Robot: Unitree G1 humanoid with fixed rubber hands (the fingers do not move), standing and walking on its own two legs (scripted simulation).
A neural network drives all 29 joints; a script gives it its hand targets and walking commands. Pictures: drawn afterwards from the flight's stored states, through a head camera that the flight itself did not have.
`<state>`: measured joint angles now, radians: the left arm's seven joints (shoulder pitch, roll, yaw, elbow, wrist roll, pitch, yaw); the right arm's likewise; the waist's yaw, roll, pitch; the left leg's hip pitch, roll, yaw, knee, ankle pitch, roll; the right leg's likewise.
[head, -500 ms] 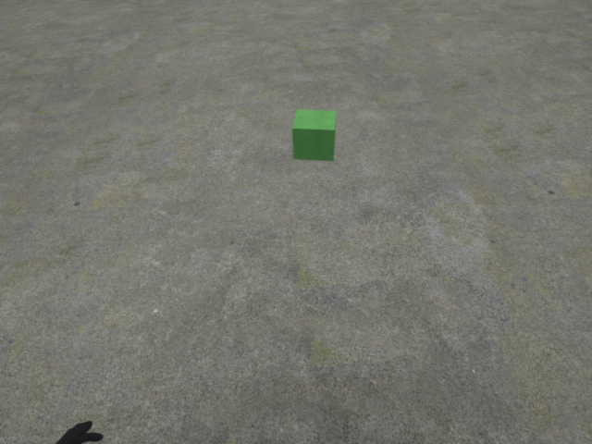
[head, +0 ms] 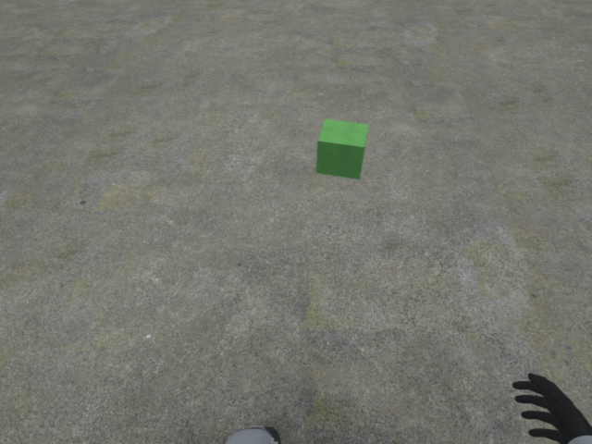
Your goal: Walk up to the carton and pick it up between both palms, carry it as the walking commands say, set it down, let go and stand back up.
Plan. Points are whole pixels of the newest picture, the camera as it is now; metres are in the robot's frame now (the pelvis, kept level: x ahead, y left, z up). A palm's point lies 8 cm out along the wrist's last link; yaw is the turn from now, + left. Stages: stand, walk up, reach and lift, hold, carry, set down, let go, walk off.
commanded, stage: walk up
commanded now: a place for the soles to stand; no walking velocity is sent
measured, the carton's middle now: (342, 149) +1.56 -0.09 -0.67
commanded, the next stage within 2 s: none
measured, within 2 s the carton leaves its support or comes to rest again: neither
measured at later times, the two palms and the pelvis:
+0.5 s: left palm (177, 244) +0.45 +0.28 -0.06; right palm (578, 395) +0.25 -0.37 -0.10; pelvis +0.26 -0.03 -0.01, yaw -5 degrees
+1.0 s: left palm (168, 218) +0.54 +0.34 -0.10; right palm (491, 192) +0.62 -0.33 -0.05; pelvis +0.49 +0.00 -0.01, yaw -2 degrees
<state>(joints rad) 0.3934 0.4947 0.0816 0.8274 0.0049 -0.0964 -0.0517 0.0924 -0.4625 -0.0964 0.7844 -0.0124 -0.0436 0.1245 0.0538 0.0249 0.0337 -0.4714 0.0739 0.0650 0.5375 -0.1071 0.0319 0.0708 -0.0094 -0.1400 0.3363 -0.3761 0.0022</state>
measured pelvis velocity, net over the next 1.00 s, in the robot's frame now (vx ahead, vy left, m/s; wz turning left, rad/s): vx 0.49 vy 0.00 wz -0.04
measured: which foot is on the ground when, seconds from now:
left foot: up 0.00-0.00, down 0.02-0.48, up 0.50-0.86, down 0.88-1.00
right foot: down 0.00-0.04, up 0.06-0.44, down 0.46-0.88, up 0.90-1.00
